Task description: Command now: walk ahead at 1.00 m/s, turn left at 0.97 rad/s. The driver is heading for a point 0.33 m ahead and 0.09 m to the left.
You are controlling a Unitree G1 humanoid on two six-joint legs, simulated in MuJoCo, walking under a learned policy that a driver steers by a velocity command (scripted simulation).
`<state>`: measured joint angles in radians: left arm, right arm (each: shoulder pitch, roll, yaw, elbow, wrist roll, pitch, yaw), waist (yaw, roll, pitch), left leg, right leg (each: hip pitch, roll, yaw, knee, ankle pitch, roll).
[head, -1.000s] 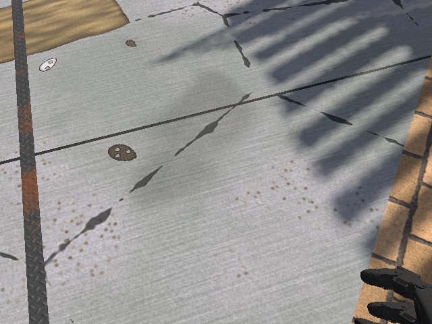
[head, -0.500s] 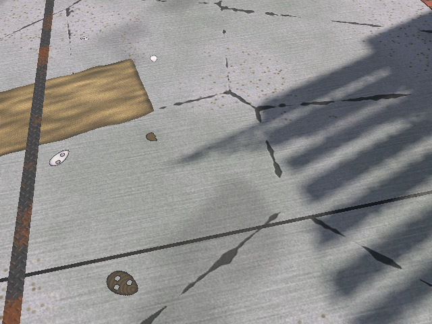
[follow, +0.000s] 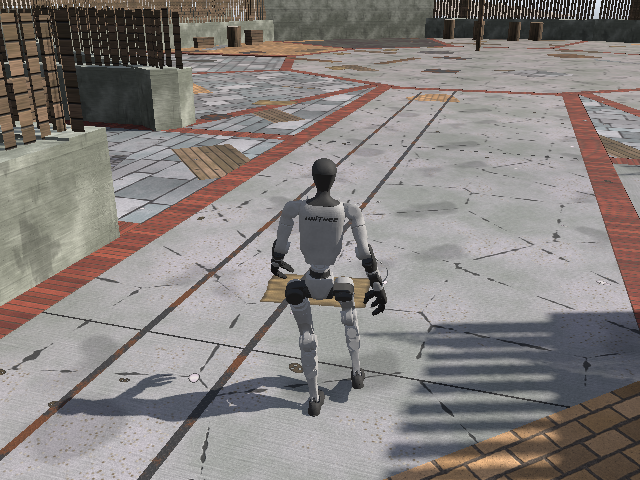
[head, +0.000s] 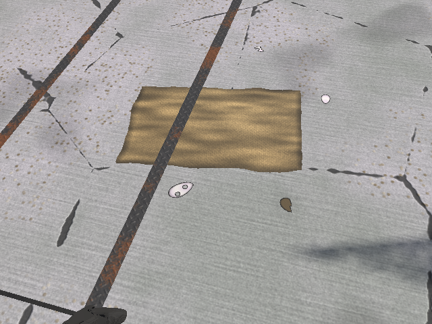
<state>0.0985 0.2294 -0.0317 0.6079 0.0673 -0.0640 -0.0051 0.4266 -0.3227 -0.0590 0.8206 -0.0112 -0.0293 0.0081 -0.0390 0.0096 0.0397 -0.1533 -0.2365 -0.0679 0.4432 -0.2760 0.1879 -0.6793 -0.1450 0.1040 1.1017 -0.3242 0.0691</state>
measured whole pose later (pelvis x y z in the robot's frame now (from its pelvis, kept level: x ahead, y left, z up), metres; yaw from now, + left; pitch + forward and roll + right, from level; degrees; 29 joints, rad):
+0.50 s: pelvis +0.36 -0.07 +0.01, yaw +18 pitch +1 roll -1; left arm 0.42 0.30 0.03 0.84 0.01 -0.07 -0.02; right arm 0.03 -0.31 -0.02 0.64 -0.03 -0.01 0.05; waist 0.09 0.04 0.08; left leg -0.59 -0.05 -0.04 0.70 -0.12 0.03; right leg -0.12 -0.01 -0.10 0.37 -0.27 0.00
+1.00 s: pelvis +0.46 -0.05 +0.01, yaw +20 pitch -1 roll +0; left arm 0.24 0.23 0.00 0.89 0.02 0.02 0.02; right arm 0.23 -0.23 -0.01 0.88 -0.02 0.01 -0.01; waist -0.02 0.02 0.01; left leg -0.29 -0.06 -0.04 0.42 -0.11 0.04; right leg -0.18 0.02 0.01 0.48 -0.28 -0.01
